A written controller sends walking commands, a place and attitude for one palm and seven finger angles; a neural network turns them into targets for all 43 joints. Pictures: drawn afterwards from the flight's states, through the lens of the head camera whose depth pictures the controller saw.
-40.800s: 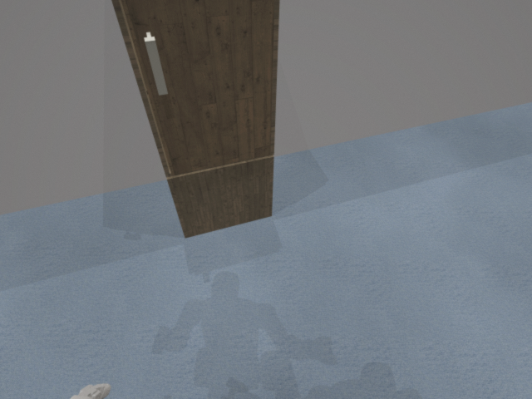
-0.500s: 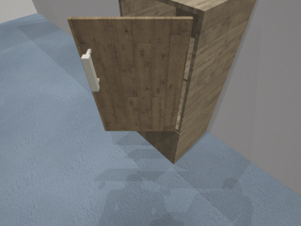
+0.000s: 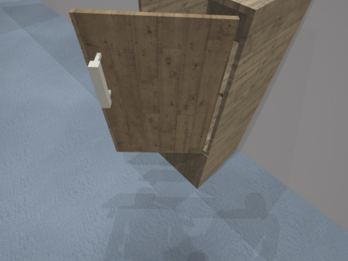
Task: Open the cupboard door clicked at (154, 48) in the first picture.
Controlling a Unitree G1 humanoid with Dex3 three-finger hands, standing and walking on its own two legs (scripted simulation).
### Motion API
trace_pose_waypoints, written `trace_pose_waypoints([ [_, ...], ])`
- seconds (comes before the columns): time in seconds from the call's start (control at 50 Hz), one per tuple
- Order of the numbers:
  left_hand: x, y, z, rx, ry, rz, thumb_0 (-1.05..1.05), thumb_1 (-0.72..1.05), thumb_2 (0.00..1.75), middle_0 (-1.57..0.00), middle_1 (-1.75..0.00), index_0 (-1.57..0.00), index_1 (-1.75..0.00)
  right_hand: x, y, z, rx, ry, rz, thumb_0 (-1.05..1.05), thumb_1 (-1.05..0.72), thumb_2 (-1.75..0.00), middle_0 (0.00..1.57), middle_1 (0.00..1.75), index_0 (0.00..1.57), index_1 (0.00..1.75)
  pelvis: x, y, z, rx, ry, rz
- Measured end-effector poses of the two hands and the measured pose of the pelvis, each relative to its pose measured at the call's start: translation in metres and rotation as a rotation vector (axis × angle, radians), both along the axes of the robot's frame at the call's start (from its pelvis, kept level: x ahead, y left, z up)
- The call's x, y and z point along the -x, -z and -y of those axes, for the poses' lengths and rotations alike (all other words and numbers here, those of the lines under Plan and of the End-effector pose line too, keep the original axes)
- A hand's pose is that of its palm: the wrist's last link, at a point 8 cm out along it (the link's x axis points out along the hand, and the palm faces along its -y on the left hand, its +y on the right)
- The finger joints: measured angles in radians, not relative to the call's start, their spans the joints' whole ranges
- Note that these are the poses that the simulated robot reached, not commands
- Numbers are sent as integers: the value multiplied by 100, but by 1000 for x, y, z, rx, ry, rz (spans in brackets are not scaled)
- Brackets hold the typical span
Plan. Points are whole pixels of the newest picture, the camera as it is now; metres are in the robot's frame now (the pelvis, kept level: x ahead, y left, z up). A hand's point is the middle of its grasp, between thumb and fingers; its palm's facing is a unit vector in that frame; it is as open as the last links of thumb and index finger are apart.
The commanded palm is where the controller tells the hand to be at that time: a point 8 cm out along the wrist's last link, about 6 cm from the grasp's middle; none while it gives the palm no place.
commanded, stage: come to a stop and stand still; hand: left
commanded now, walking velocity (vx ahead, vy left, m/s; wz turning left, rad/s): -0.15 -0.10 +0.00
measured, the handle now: (102, 81) +0.54 +0.24 +0.08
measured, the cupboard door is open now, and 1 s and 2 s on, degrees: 45 45 45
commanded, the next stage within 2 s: look again from close up in 1.08 s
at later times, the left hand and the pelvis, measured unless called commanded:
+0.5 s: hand out of the picture +0.06 +0.16 -0.17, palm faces +0.01 -0.98 -0.20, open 7.4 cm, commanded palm none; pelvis -0.01 -0.02 +0.00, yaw +1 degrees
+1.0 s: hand out of the picture -0.03 +0.24 -0.15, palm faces +0.05 -0.94 -0.33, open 7.4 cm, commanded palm none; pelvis -0.07 +0.00 +0.01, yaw +2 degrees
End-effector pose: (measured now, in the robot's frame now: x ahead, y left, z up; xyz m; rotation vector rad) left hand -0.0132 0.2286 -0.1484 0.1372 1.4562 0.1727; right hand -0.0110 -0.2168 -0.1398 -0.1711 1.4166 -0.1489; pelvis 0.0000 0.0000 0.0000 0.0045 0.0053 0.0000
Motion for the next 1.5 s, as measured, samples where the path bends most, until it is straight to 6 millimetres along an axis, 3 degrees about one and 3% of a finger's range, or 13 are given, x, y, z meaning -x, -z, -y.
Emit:
trace_pose_waypoints([
  [0.08,-39,-4,-7,-41,18,90,1,90,90,-20,-30,-20,-29,-2,9,-2,-26,18,-37,0,-91,-90,20,30,20,30,-7,3,4,-4,-5,2],
  [0.16,-65,-9,-7,-61,44,149,1,90,90,-20,-30,-20,-29,-15,12,3,-30,47,-15,0,-91,-90,20,30,20,30,-10,3,7,-6,-9,-12],
  [0.32,-86,-8,7,-39,54,217,0,90,90,-20,-30,-20,-29,-34,9,19,5,25,59,1,-93,-90,20,30,20,30,-2,4,11,-10,-1,-11],
  [0.48,-67,-10,23,-8,76,246,1,90,90,-20,-30,-20,-29,-41,-2,37,22,-10,157,1,-92,-90,20,30,20,30,12,2,20,-7,-16,1],
  [0.66,-32,-17,0,-51,51,289,1,90,90,-20,-30,-20,-30,-45,-15,58,76,-46,271,1,-91,-90,20,30,20,30,36,3,17,4,-32,46],
  [0.9,9,-36,-48,-136,46,260,1,90,90,-20,-30,-20,-29,-13,-22,62,82,-107,232,1,-91,-90,20,30,20,30,67,-5,8,2,-39,50],
  [1.08,30,-33,-55,-134,40,192,1,90,90,-20,-30,-20,-29,13,-19,61,82,-98,144,1,-91,-90,20,30,20,30,68,-7,2,0,-44,39],
  [1.26,26,-25,-42,-86,42,154,1,90,90,-20,-30,-20,-29,12,-19,53,78,-85,101,1,-91,-90,20,30,20,30,58,-9,-2,2,-43,34],
  [1.5,-10,-23,-37,-64,56,191,1,90,90,-20,-30,-20,-30,-30,-23,43,76,-93,156,1,-91,-90,20,30,20,30,42,-11,-5,6,-39,37],
])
